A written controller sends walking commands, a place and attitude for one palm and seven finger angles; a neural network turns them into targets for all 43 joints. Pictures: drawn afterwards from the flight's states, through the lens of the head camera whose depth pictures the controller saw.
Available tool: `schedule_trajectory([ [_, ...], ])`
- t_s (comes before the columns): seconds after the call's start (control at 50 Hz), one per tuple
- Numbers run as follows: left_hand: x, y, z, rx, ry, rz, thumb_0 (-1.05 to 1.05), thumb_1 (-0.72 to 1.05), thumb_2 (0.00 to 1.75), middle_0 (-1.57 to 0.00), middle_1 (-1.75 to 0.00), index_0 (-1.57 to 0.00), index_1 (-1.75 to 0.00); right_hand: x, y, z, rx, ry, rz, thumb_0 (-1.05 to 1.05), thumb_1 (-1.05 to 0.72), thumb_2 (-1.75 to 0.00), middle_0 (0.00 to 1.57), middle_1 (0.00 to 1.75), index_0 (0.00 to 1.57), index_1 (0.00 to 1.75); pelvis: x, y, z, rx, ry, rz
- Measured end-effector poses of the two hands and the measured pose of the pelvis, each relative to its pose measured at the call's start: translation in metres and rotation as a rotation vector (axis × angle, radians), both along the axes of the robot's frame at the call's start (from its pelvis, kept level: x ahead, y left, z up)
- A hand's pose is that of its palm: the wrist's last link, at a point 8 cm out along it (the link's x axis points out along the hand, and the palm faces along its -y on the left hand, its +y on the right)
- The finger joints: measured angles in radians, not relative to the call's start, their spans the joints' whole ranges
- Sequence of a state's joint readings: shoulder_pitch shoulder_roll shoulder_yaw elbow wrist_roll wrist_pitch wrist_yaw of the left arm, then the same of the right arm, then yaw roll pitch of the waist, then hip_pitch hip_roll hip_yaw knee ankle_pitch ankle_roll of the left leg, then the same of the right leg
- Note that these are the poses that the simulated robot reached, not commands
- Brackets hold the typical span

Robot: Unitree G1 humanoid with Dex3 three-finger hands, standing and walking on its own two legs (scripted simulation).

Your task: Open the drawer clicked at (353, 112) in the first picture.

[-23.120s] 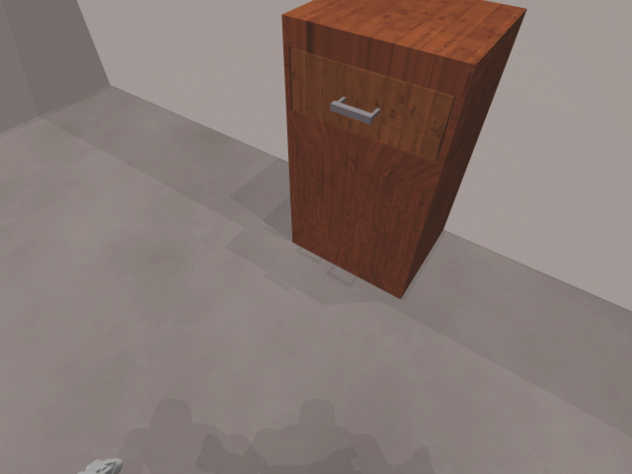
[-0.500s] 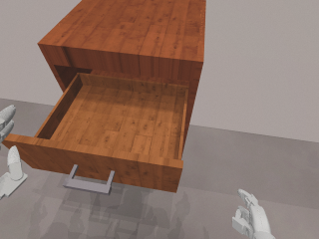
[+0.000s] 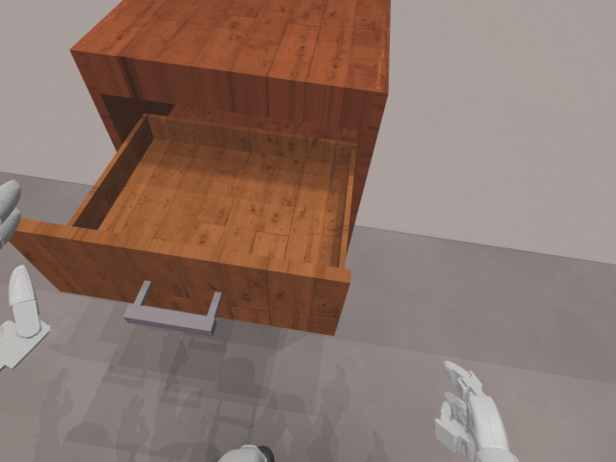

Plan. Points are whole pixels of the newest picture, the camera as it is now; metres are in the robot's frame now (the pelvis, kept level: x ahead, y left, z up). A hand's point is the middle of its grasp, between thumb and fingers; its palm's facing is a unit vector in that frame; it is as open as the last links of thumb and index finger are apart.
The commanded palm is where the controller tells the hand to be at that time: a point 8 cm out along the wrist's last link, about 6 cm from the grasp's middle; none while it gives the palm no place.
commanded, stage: step back with the hand held close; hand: left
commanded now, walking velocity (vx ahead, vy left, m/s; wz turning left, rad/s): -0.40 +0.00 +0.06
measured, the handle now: (176, 306) +0.31 +0.21 -0.03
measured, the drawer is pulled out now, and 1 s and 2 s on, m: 0.30 0.30 0.30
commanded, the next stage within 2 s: stop stepping back and stand still in 0.30 s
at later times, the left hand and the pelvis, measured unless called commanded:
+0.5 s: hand out of the picture +0.07 +0.20 +0.16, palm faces +0.30 -0.83 -0.47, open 7.4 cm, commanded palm +0.00 +0.25 +0.19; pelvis -0.12 -0.04 +0.00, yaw +1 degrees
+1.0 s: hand out of the picture -0.03 +0.21 +0.18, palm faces +0.43 -0.77 -0.47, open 7.4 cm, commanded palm -0.09 +0.24 +0.19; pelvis -0.19 -0.05 +0.01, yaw +5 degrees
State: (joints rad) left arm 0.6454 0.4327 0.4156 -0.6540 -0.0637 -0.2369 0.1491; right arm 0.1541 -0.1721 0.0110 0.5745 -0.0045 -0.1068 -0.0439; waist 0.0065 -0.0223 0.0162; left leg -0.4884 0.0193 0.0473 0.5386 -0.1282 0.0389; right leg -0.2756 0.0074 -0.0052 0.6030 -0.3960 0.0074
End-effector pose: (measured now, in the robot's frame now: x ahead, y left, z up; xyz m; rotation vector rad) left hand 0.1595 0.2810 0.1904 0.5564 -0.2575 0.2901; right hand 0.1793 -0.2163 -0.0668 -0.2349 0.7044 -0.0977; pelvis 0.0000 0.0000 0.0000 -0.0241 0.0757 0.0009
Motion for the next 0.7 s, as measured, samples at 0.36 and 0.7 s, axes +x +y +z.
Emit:
schedule_trajectory([
  [0.36, -0.083, -0.022, -0.008, -0.029, 0.032, 0.044, 0.02, 0.89, 0.9, -0.22, -0.3, -0.21, -0.3, -0.092, -0.058, -0.004, -0.058, 0.074, -0.106, 0.02, -0.91, -0.9, 0.2, 0.3, 0.2, 0.3, -0.076, -0.024, 0.002, 0.012, -0.025, 0.041],
  [0.7, -0.193, -0.051, 0.007, -0.026, 0.015, 0.086, 0.02, 0.89, 0.9, -0.22, -0.3, -0.21, -0.3, -0.19, -0.052, -0.007, 0.046, 0.068, -0.028, 0.01, -0.91, -0.9, 0.21, 0.3, 0.2, 0.3, -0.164, -0.05, 0.008, 0.048, -0.072, 0.038],
])
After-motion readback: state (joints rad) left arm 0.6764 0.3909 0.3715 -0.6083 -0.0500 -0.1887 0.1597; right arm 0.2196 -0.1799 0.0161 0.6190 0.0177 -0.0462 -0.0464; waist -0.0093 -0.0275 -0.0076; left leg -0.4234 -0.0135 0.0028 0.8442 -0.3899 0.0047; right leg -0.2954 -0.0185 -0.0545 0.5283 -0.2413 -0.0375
